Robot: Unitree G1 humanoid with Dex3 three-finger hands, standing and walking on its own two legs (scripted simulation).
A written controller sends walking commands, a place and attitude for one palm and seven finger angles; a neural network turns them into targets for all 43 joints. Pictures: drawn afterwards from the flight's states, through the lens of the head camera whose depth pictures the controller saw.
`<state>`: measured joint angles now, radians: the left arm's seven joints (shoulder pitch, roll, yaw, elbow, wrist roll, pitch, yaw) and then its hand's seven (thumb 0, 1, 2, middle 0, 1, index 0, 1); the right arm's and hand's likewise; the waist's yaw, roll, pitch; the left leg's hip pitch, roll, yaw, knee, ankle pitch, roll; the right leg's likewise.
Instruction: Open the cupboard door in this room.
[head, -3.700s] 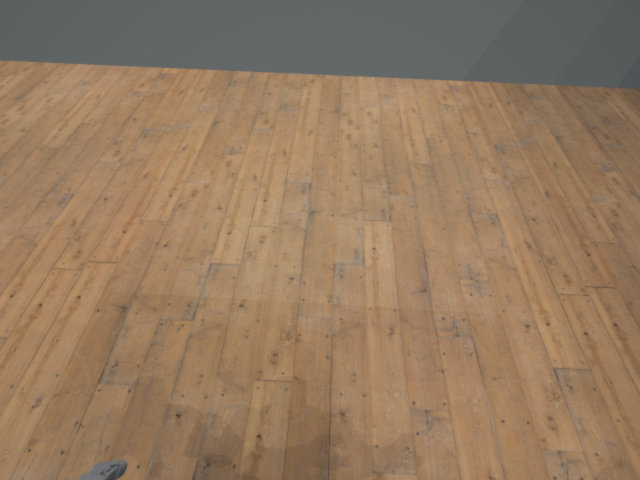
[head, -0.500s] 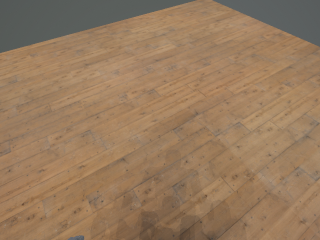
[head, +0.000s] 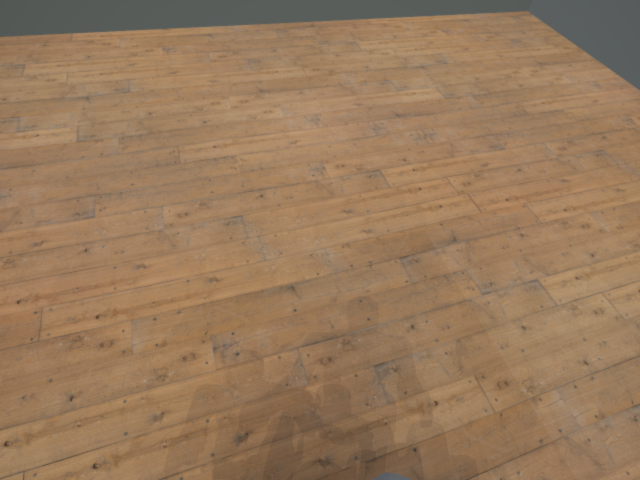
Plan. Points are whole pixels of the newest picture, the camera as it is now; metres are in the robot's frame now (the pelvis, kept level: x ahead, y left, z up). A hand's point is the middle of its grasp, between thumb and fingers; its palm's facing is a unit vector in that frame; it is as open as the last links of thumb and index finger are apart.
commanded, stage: turn or walk to find it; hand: left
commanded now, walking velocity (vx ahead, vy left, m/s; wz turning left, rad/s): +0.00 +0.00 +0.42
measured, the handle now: out of the picture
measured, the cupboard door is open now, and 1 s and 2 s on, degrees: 0 0 0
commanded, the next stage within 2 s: none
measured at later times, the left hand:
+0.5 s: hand out of the picture +0.02 +0.18 -0.14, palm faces +0.23 -0.94 -0.25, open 7.4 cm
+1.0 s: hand out of the picture -0.08 +0.24 -0.16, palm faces +0.45 -0.86 -0.25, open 7.4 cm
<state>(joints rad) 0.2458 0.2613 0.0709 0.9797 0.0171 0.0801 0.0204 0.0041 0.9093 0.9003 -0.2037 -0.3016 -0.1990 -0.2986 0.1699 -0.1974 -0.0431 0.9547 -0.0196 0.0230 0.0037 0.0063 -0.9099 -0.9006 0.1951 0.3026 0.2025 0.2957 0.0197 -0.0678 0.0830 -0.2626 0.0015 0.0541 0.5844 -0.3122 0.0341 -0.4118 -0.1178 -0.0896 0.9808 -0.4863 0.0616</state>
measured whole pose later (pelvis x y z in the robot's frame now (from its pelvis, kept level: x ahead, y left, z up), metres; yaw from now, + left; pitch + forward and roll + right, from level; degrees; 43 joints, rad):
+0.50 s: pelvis -0.02 -0.03 +0.01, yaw +13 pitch -1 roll +1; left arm 0.20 0.17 0.03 0.90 0.02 0.02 0.02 0.00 0.91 0.90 -0.20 -0.30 -0.20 -0.30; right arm 0.23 -0.25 -0.08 0.97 -0.02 0.07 0.02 0.01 -0.91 -0.90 0.20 0.30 0.20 0.30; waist -0.02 0.04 0.06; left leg -0.49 -0.01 -0.02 1.10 -0.39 -0.04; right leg -0.21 -0.07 -0.12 0.52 -0.28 0.00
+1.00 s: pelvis -0.05 +0.01 +0.01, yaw +24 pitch +0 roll -1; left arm 0.20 0.25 0.07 0.95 0.01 0.07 0.01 0.00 0.91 0.90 -0.20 -0.30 -0.20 -0.30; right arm 0.19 -0.19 -0.03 0.95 -0.02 0.02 0.00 0.00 -0.91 -0.90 0.20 0.30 0.21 0.30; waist 0.00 -0.01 0.06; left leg -0.24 -0.03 -0.01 0.45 -0.20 0.04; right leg -0.41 -0.08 -0.03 0.95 -0.43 0.08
